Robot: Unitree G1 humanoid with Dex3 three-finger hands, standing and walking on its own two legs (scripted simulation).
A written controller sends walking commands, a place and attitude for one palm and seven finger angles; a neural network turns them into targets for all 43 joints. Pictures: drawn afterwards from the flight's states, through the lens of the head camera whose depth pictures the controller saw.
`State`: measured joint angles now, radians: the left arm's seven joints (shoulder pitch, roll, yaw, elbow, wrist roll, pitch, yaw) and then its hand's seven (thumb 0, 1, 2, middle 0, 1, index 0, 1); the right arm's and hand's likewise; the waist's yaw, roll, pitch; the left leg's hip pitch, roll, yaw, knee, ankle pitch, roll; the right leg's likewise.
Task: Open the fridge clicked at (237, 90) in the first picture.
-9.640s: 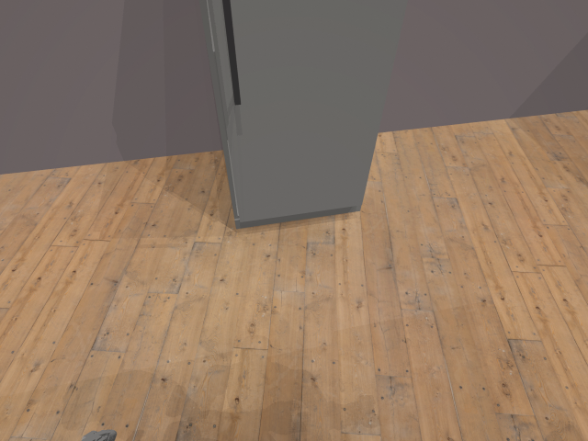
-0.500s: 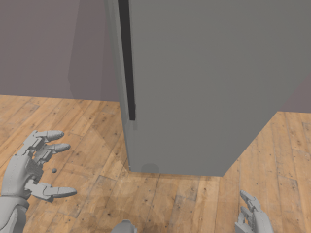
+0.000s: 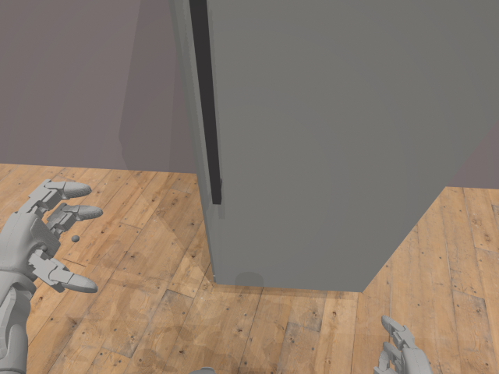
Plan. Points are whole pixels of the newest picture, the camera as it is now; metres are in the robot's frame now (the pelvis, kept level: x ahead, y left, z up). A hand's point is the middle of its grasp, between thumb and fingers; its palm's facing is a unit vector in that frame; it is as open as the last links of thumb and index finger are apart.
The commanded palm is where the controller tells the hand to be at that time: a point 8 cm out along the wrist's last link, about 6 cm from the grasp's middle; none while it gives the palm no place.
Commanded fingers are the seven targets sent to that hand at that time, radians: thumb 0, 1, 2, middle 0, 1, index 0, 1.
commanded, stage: raise the hand to about handle height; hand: left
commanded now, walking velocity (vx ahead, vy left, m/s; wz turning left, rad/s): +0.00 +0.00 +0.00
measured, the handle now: (210, 102) +0.50 +0.11 +0.18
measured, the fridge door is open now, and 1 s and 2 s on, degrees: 0 0 0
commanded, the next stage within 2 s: move the hooked fingers beside the handle in 0.44 s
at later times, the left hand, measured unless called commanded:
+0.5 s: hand (89, 238) +0.28 +0.26 +0.10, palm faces +0.05 -1.00 -0.03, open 14.0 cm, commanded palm +0.25 +0.31 +0.10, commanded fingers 0.00 -0.50 0.30 -0.30 -1.20 -0.30 -1.20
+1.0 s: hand (118, 212) +0.33 +0.23 +0.09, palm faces +0.01 -1.00 +0.00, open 14.0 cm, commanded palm +0.30 +0.28 +0.09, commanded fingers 0.00 -0.50 0.30 -0.30 -1.20 -0.30 -1.20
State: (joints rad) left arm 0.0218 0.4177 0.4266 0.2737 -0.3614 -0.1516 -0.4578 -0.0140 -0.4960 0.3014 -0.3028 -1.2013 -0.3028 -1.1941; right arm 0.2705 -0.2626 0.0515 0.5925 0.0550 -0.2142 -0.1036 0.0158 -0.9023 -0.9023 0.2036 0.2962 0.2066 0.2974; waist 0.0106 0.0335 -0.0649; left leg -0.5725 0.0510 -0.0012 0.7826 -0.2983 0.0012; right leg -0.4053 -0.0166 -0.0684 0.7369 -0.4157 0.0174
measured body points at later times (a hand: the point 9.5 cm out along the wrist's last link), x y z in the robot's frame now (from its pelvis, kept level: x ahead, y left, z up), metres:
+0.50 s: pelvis +0.00 -0.01 +0.00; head +0.02 -0.02 +0.45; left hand +0.27 +0.31 +0.10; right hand +0.16 -0.26 -0.07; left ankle +0.06 +0.12 -0.71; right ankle -0.02 -0.13 -0.71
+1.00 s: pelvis +0.00 -0.01 +0.00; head +0.03 -0.01 +0.45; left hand +0.32 +0.29 +0.09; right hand +0.14 -0.26 -0.08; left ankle +0.06 +0.12 -0.71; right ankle -0.02 -0.13 -0.71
